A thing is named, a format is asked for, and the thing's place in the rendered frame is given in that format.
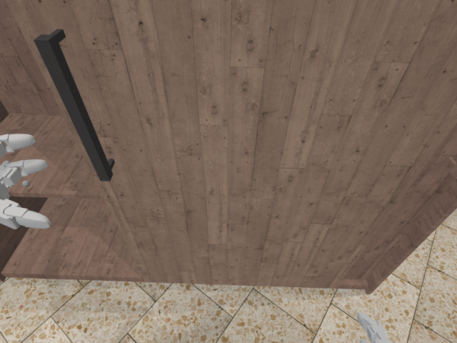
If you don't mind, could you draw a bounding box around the wardrobe door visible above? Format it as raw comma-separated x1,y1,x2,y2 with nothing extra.
6,0,457,289
343,123,457,279

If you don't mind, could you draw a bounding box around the robot right hand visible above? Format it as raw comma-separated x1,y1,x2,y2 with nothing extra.
357,312,393,343

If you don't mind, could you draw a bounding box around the robot left hand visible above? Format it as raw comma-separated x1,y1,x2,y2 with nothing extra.
0,134,51,229

